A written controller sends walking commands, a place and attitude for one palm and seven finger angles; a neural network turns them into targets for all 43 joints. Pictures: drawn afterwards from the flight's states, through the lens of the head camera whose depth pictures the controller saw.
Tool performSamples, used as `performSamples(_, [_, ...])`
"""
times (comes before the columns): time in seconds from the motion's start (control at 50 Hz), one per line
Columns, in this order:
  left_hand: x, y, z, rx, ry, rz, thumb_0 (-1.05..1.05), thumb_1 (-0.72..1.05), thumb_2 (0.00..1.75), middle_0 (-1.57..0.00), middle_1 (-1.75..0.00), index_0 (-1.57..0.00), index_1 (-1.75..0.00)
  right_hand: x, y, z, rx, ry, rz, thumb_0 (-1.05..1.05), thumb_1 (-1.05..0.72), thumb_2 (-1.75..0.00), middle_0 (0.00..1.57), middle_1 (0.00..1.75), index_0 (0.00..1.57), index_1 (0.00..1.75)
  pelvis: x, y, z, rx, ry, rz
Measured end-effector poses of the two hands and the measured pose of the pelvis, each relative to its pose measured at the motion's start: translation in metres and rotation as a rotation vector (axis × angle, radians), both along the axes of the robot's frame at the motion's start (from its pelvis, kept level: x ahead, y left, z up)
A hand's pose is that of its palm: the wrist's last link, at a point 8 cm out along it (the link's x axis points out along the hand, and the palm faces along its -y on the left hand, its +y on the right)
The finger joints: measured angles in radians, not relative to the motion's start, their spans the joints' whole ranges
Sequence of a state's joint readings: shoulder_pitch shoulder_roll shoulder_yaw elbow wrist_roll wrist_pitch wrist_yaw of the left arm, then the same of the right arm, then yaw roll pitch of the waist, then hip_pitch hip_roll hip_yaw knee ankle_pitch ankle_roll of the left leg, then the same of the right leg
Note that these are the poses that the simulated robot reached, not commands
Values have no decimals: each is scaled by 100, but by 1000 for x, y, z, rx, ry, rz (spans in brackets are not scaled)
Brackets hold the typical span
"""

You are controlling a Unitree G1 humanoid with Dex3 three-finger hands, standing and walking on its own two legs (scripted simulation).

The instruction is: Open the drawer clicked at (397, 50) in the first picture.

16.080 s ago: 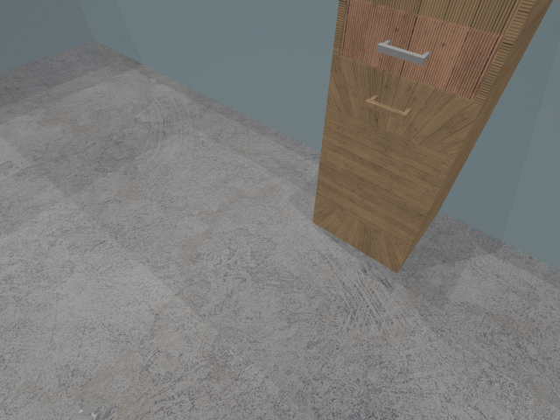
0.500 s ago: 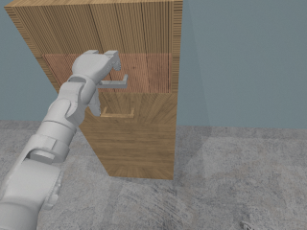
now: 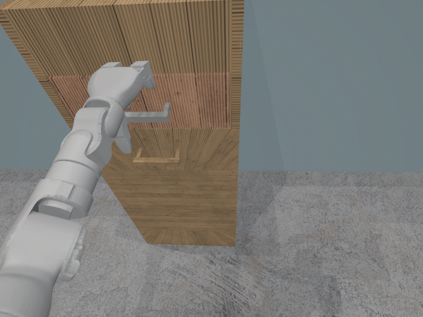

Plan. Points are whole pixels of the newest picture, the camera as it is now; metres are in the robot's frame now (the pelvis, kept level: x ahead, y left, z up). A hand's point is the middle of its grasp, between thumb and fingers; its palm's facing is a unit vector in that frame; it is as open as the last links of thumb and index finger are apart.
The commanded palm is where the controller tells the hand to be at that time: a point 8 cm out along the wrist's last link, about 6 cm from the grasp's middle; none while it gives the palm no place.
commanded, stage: move the hooked fingers above the handle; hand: left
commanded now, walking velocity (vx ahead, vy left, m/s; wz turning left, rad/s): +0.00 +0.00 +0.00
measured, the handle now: (142, 112) +0.52 +0.17 +0.11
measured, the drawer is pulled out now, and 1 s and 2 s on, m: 0.00 0.00 0.00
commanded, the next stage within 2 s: lower the fingers behind the handle in 1.58 s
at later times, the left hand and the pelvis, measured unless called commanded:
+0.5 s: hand (118, 102) +0.47 +0.19 +0.18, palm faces +0.05 -0.01 -1.00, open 13.8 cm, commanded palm +0.44 +0.17 +0.23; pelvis +0.00 +0.00 +0.00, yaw +0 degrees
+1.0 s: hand (112, 112) +0.45 +0.20 +0.17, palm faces -0.03 +0.00 -1.00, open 13.8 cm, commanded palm +0.43 +0.17 +0.22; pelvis +0.00 +0.00 +0.00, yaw +1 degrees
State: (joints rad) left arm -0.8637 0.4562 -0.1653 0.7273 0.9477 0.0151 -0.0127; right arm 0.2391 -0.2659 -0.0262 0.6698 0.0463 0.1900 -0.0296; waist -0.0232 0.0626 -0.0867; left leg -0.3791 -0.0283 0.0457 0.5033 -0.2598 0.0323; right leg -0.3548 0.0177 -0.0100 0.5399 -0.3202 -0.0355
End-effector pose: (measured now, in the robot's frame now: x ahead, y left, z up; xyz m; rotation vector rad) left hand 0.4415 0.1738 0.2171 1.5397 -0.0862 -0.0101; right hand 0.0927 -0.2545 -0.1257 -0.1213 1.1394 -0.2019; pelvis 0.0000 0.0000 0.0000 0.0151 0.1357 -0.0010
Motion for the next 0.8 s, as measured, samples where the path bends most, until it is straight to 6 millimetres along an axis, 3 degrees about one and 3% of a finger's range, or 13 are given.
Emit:
performSamples(0.14, [-1,13,5,19,63,77,0,-49,30,-32,-120,-32,-120,0,0,0,7,11,4,1,-91,-90,20,30,20,30,2,0,1,-1,-7,9])
performSamples(0.26, [-12,-14,-10,7,95,-77,0,-49,30,-32,-120,-32,-120,8,0,4,-11,-12,20,1,-91,-90,20,30,20,30,1,1,0,-1,-13,16])
performSamples(0.34, [-12,-25,-8,-15,32,-123,0,-49,30,-32,-120,-32,-120,14,2,3,-8,-30,27,1,-91,-90,20,30,20,30,0,2,0,-1,-10,11])
performSamples(0.44, [-1,-5,7,-3,-28,12,0,-49,30,-33,-120,-32,-120,15,6,2,13,-40,18,0,-91,-90,20,30,20,30,-1,1,0,1,-2,-1])
performSamples(0.54, [0,15,9,37,45,126,0,-49,30,-32,-120,-32,-120,10,6,1,28,-27,13,0,-91,-90,20,30,20,30,-1,-1,1,1,-5,6])
performSamples(0.72, [-18,-26,-11,-18,79,-130,0,-49,30,-32,-120,-32,-120,10,0,4,-15,-24,28,1,-91,-90,20,30,20,30,-1,0,0,0,-22,16])
performSamples(0.8, [-9,-15,-3,-20,-5,-79,0,-49,30,-33,-120,-32,-120,10,-1,4,-15,-35,15,1,-91,-90,20,30,20,30,-2,-1,0,-1,-13,2])
